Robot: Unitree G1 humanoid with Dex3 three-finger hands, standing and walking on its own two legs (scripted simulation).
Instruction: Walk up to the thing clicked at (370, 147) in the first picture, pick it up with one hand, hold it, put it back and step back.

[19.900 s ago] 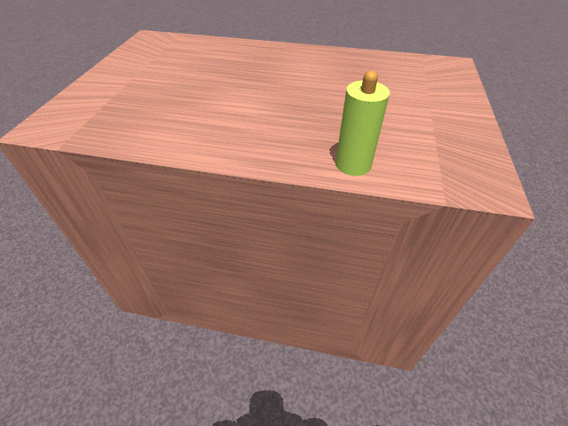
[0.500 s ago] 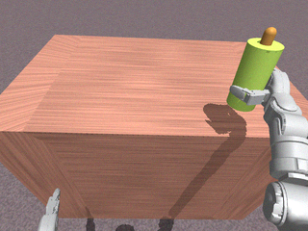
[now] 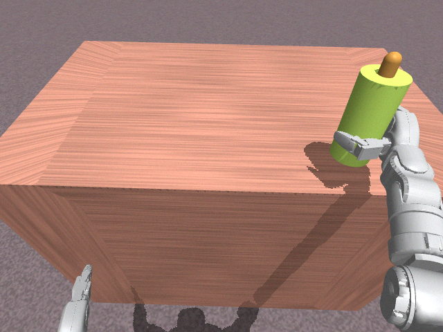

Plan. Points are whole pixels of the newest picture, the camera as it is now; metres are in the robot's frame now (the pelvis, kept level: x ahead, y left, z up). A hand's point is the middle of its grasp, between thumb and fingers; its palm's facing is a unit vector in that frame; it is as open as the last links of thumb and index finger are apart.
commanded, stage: lower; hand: right
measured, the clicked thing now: (369, 110) +0.45 -0.21 +0.21
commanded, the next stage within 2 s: loosen in 0.76 s
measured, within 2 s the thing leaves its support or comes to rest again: rests again in 0.66 s
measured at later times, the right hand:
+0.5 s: hand (352, 145) +0.45 -0.21 +0.12, palm faces +0.23 +0.97 -0.02, open 10.3 cm
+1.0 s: hand (352, 150) +0.45 -0.22 +0.11, palm faces +0.24 +0.97 -0.01, open 10.2 cm
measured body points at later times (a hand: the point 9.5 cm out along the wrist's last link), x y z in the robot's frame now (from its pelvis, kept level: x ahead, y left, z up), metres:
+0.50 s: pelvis -0.01 +0.00 -0.01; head +0.03 +0.00 +0.44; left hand +0.14 +0.26 -0.05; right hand +0.43 -0.27 +0.13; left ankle +0.03 +0.14 -0.72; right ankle +0.02 -0.14 -0.72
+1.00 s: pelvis -0.01 +0.00 -0.01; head +0.04 -0.01 +0.44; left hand +0.14 +0.26 -0.06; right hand +0.43 -0.27 +0.11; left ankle +0.03 +0.14 -0.72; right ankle +0.02 -0.14 -0.72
